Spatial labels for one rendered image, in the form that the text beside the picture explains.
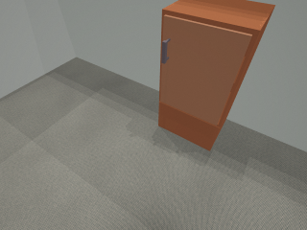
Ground handle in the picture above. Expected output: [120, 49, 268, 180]
[161, 38, 171, 64]

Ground cupboard door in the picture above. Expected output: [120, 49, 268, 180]
[160, 14, 252, 126]

